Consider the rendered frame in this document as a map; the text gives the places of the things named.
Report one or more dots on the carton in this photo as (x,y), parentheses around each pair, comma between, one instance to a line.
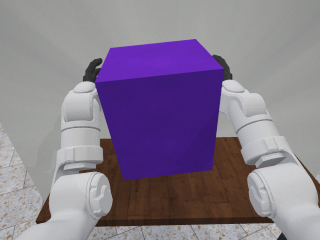
(161,104)

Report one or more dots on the right robot upper arm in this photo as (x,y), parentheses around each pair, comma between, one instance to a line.
(285,194)

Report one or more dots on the left robot hand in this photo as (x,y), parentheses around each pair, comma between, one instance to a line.
(91,72)

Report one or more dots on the right robot hand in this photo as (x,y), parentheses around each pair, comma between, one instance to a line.
(226,73)

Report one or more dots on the left robot upper arm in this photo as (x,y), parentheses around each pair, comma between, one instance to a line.
(77,202)

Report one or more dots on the left robot forearm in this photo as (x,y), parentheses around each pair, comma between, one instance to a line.
(80,132)

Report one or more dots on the table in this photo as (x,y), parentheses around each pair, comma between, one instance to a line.
(212,197)

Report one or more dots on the right robot forearm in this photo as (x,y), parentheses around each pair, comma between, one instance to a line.
(261,143)

